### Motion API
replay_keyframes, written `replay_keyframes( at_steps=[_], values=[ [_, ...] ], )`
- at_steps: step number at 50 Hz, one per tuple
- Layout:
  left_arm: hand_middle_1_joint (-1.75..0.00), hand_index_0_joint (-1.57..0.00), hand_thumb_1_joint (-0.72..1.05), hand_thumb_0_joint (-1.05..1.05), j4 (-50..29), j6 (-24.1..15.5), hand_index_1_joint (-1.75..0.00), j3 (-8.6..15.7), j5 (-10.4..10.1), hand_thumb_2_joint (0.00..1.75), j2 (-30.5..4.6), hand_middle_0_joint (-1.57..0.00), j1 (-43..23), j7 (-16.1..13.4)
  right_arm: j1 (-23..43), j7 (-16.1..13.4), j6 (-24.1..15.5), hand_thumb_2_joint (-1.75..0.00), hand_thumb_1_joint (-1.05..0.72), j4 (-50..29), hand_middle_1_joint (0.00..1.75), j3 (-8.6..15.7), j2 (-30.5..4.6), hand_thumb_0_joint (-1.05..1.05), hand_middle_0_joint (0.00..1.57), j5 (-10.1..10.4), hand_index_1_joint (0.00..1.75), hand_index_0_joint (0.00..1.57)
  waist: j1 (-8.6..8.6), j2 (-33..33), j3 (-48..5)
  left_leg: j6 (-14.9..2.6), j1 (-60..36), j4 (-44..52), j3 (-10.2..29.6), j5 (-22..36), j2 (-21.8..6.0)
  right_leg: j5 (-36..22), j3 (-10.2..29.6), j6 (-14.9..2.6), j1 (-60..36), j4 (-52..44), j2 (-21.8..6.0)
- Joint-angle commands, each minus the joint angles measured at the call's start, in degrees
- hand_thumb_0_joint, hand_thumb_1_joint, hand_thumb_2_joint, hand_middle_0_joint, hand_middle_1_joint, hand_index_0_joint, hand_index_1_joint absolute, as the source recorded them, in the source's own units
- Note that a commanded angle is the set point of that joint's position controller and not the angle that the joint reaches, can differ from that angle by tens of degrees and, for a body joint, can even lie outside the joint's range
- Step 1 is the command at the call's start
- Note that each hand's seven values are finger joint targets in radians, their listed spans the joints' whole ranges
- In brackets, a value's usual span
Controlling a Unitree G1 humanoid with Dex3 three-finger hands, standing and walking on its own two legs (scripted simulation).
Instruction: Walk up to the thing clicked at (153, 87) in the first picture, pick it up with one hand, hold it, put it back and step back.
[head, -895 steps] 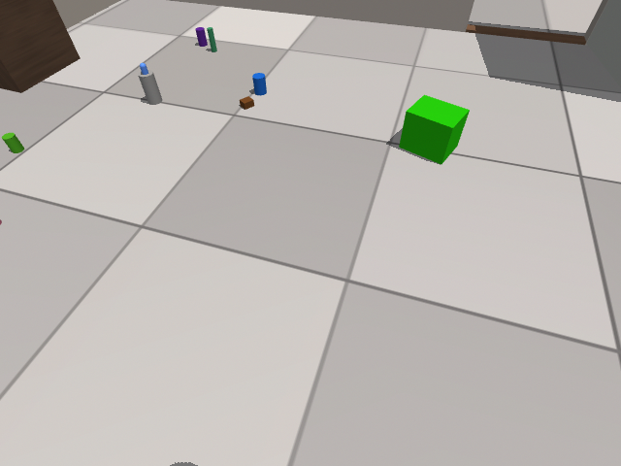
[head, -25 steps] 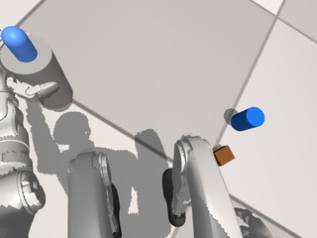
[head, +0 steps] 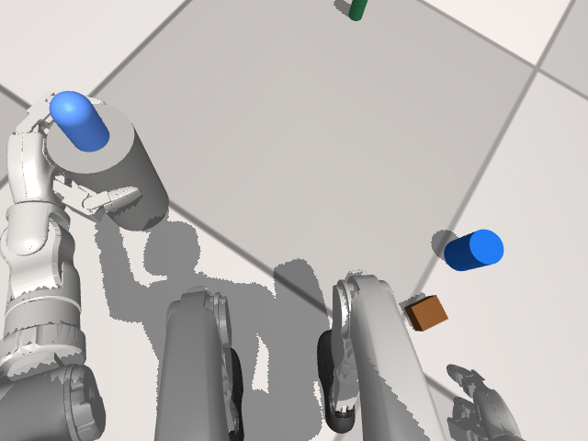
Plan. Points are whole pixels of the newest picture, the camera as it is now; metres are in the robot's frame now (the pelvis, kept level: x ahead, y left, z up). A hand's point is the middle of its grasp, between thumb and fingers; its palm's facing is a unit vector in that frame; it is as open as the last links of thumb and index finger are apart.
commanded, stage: lift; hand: left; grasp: from the side
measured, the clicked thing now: (111, 165) +0.46 +0.22 -0.03
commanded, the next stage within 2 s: hold in 1.68 s
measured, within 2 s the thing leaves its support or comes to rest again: neither
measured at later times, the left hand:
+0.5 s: hand (1, 131) +0.40 +0.21 +0.16, palm faces +0.09 -0.99 -0.06, open 12.0 cm
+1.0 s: hand out of the picture +0.39 +0.20 +0.25, palm faces +0.10 -0.99 -0.03, open 12.0 cm
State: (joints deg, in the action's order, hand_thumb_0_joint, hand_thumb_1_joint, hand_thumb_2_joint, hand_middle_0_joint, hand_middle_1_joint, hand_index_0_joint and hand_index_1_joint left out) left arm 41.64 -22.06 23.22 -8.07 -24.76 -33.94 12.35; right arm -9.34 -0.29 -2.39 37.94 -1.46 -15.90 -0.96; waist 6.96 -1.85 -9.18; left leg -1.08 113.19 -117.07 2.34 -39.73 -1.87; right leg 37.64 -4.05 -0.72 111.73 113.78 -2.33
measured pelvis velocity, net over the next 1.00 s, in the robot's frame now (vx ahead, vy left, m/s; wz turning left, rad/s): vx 0.05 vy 0.00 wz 0.04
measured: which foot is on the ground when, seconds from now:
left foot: down 0.00-1.00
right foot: down 0.00-1.00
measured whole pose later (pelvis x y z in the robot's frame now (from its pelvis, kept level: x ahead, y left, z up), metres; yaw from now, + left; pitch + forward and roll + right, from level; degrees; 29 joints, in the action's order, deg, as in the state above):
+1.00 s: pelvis +0.05 +0.00 +0.24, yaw +2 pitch +16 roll -2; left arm 29.9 -17.3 9.3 -10.2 -15.1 -12.0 6.2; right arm -13.4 -3.7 -5.9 39.5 -1.8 -13.5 0.9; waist 2.3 -0.7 -5.9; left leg -0.5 52.9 -66.2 0.6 -29.2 -2.0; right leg 26.9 -3.6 0.1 51.6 62.9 -0.8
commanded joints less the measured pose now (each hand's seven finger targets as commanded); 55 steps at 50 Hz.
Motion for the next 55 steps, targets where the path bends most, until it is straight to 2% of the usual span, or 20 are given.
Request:
replay_keyframes(
  at_steps=[1, 4, 5, 11, 13, 14, 17, 18, 21, 24, 28, 31, 33, 34, 39, 41, 43, 47, 51, 55],
  values=[
    [-1.46, -1.30, -0.13, 0.00, -25.6, -6.5, -1.46, 2.4, -4.7, 1.25, -14.9, -1.27, -23.8, -0.9, -9.1, -1.1, -1.9, -0.91, -0.94, -3.7, 0.30, 4.5, -10.3, 0.00, 0.20, 0.8, 0.30, 0.20, -1.40, -10.7, -45.8, -0.81, -35.6, 18.0, 0.5, 15.5, 1.4, -13.7, 2.6, -1.69, -28.7, -17.2, 2.2],
    [-1.44, -1.28, -0.11, 0.00, -29.2, -5.0, -1.44, 2.3, -4.1, 1.25, -14.7, -1.26, -20.9, -2.4, -8.7, -1.4, -2.1, -0.91, -0.93, -4.2, 0.30, 4.8, -10.0, 0.00, 0.20, 1.2, 0.30, 0.20, -2.58, -11.7, -45.6, -0.42, -40.7, 21.6, 1.2, 16.8, 1.3, -14.3, 2.3, -1.98, -30.0, -19.6, 2.1],
    [-1.45, -1.28, -0.11, 0.00, -28.7, -4.4, -1.45, 0.9, -4.0, 1.25, -12.8, -1.26, -19.4, -2.8, -8.5, -1.5, -2.2, -0.91, -0.94, -4.4, 0.30, 4.8, -9.7, 0.00, 0.20, 1.4, 0.30, 0.20, -2.15, -10.7, -44.8, -0.46, -42.1, 22.7, 1.5, 17.3, 1.2, -14.7, 2.1, -1.88, -31.1, -20.8, 2.2],
    [-1.45, -1.27, -0.04, 0.00, -33.4, -3.2, -1.45, 0.4, -5.0, 1.28, -10.6, -1.24, -15.7, -4.8, -7.5, -2.3, -2.9, -0.91, -0.92, -4.6, 0.30, 4.8, -8.9, 0.00, 0.20, 2.4, 0.30, 0.20, -2.99, -8.1, -41.4, -0.34, -48.8, 29.1, 2.4, 18.7, 1.0, -16.4, 1.9, -1.54, -37.1, -27.0, 2.4],
    [-1.45, -1.26, -0.07, 0.00, -33.6, -3.0, -1.45, -2.2, -5.0, 1.28, -6.8, -1.23, -11.0, -5.2, -6.5, -2.4, -3.3, -0.91, -0.92, -5.2, 0.30, 4.7, -8.3, 0.00, 0.20, 2.6, 0.30, 0.20, -2.86, -8.2, -38.1, -0.03, -50.4, 32.3, 2.9, 16.5, 0.9, -15.3, 1.7, -1.48, -38.2, -29.0, 2.4],
    [-1.43, -1.25, -0.07, 0.00, -35.9, -3.0, -1.43, -1.2, -4.9, 1.27, -8.2, -1.23, -10.5, -5.7, -6.6, -2.6, -3.5, -0.91, -0.92, -5.0, 0.30, 4.8, -8.1, 0.00, 0.20, 2.6, 0.30, 0.20, -3.43, -8.0, -38.4, -0.07, -51.0, 33.4, 2.6, 15.8, 1.0, -15.0, 1.8, -1.36, -40.3, -30.5, 2.5],
    [-1.41, -1.23, -0.06, 0.00, -35.9, -2.6, -1.41, -5.1, -5.2, 1.25, -4.1, -1.21, -7.1, -5.6, -5.4, -2.9, -4.1, -0.91, -0.92, -5.6, 0.30, 4.5, -8.0, 0.00, 0.20, 2.9, 0.30, 0.20, -3.21, -8.2, -37.4, 0.45, -56.9, 37.3, 3.4, 19.0, 0.7, -17.6, 1.6, -1.35, -43.1, -33.5, 2.3],
    [-1.41, -1.23, -0.06, 0.00, -40.8, -2.8, -1.41, -4.4, -4.9, 1.24, -6.4, -1.21, -10.1, -5.8, -5.1, -3.1, -4.3, -0.90, -0.92, -5.6, 0.30, 4.6, -7.9, 0.00, 0.20, 3.0, 0.30, 0.20, -3.81, -9.3, -38.0, 0.49, -58.4, 38.1, 2.9, 18.5, 0.7, -17.5, 1.7, -1.32, -45.0, -35.1, 2.6],
    [-1.40, -1.22, -0.04, 0.00, -36.8, -1.9, -1.40, -6.0, -4.7, 1.25, -3.9, -1.20, -6.1, -6.6, -5.4, -3.7, -4.9, -0.90, -0.92, -4.8, 0.30, 4.1, -7.3, 0.00, 0.20, 3.0, 0.30, 0.20, -2.90, -7.0, -32.9, 0.51, -59.8, 41.7, 3.0, 17.8, 0.6, -18.2, 1.9, -1.05, -48.1, -39.1, 2.7],
    [-1.40, -1.22, -0.05, 0.00, -36.4, -2.1, -1.41, -4.4, -5.0, 1.26, -4.4, -1.20, -6.0, -8.1, -5.4, -4.0, -5.3, -0.90, -0.91, -4.2, 0.30, 3.7, -6.7, 0.00, 0.20, 2.9, 0.30, 0.20, -3.52, -5.8, -30.3, 0.40, -61.0, 44.9, 2.6, 16.8, 1.0, -18.0, 2.1, -0.85, -52.7, -42.9, 2.7],
    [-1.42, -1.22, -0.03, 0.00, -32.9, -2.2, -1.42, -7.4, -4.8, 1.28, -0.9, -1.20, -4.5, -8.5, -4.2, -3.8, -5.7, -0.90, -0.91, -4.3, 0.30, 3.3, -6.6, 0.00, 0.20, 2.7, 0.30, 0.20, -3.41, -5.5, -26.0, 0.81, -64.6, 49.1, 2.7, 17.3, 0.9, -18.3, 1.8, -0.83, -54.8, -46.4, 2.7],
    [-1.41, -1.23, -0.01, 0.00, -33.5, -3.0, -1.41, -7.7, -3.8, 1.27, -2.9, -1.21, -6.4, -8.0, -4.6, -3.8, -5.7, -0.90, -0.91, -3.7, 0.30, 3.4, -6.6, 0.00, 0.20, 2.4, 0.30, 0.20, -3.63, -6.7, -24.6, 1.02, -67.7, 51.4, 2.4, 18.9, 0.8, -19.3, 1.8, -0.97, -57.0, -48.7, 2.5],
    [-1.42, -1.25, -0.04, 0.00, -31.8, -3.2, -1.43, -9.1, -3.7, 1.27, -1.3, -1.23, -4.7, -7.2, -4.4, -3.8, -5.9, -0.90, -0.92, -3.8, 0.30, 3.3, -6.4, 0.00, 0.20, 2.3, 0.30, 0.20, -3.66, -5.8, -23.5, 0.88, -68.6, 52.9, 2.1, 19.0, 0.9, -19.5, 1.7, -0.96, -59.2, -50.5, 2.6],
    [-1.41, -1.24, -0.06, 0.00, -28.9, -3.0, -1.41, -9.0, -4.3, 1.26, -0.2, -1.22, -2.4, -6.7, -3.4, -3.7, -6.1, -0.90, -0.92, -4.3, 0.30, 3.5, -6.8, 0.00, 0.20, 2.3, 0.30, 0.20, -4.04, -4.8, -22.7, 0.82, -69.3, 53.9, 1.8, 18.6, 1.0, -19.3, 1.7, -0.89, -60.1, -51.7, 2.7],
    [-1.42, -1.26, -0.02, 0.00, -32.9, -3.6, -1.42, -8.1, -5.5, 1.26, -2.4, -1.24, -4.0, -4.6, -4.6, -3.5, -6.1, -0.91, -0.93, -4.3, 0.30, 3.5, -7.1, 0.00, 0.20, 2.4, 0.30, 0.20, -4.68, -6.1, -24.1, 1.10, -74.7, 57.7, 1.8, 20.2, 1.0, -20.6, 1.2, -0.92, -64.5, -54.5, 3.0],
    [-1.42, -1.26, -0.02, 0.00, -32.1, -3.6, -1.42, -9.9, -6.0, 1.25, -0.4, -1.24, -3.3, -3.8, -4.5, -3.6, -6.2, -0.91, -0.92, -4.4, 0.30, 3.2, -6.7, 0.00, 0.20, 2.5, 0.30, 0.20, -3.99, -3.9, -22.9, 0.85, -74.7, 58.5, 1.3, 20.5, 1.1, -21.4, 1.3, -0.70, -66.7, -56.1, 3.1],
    [-1.41, -1.25, -0.04, 0.00, -31.8, -3.6, -1.42, -8.1, -6.0, 1.25, -1.8, -1.23, -3.7, -4.2, -4.8, -3.8, -6.3, -0.90, -0.93, -4.2, 0.30, 3.3, -6.8, 0.00, 0.20, 2.4, 0.30, 0.20, -4.38, -3.6, -23.0, 0.72, -75.1, 58.8, 0.7, 21.9, 1.3, -22.9, 1.7, -0.60, -68.9, -57.1, 3.0],
    [-1.41, -1.23, -0.04, 0.00, -33.1, -3.7, -1.41, -9.3, -5.6, 1.25, 0.6, -1.20, -3.5, -6.1, -5.4, -3.8, -6.0, -0.90, -0.92, -4.6, 0.30, 2.6, -6.0, 0.00, 0.20, 1.9, 0.30, 0.20, -4.69, -5.7, -21.9, 1.31, -79.0, 61.9, 0.9, 24.3, 1.2, -24.2, 1.2, -0.93, -69.3, -58.4, 3.1],
    [-1.40, -1.22, -0.01, 0.00, -36.6, -4.2, -1.41, -8.5, -5.4, 1.26, -0.4, -1.20, -4.6, -7.9, -5.9, -4.3, -5.7, -0.90, -0.92, -4.4, 0.30, 2.4, -5.6, 0.00, 0.20, 1.6, 0.30, 0.20, -4.44, -4.4, -22.0, 1.23, -81.5, 63.5, 0.6, 26.3, 1.4, -25.9, 1.4, -0.81, -73.4, -60.7, 3.2],
    [-1.38, -1.20, -0.03, 0.00, -35.4, -3.8, -1.38, -9.2, -5.2, 1.24, -0.3, -1.18, -1.9, -7.2, -6.8, -4.9, -5.8, -0.91, -0.92, -3.6, 0.30, 2.4, -5.5, 0.00, 0.20, 1.4, 0.30, 0.20, -3.93, -4.2, -22.1, 1.09, -83.3, 64.4, 0.4, 29.6, 1.4, -29.2, 1.7, -0.77, -76.6, -61.9, 3.2]
  ],
)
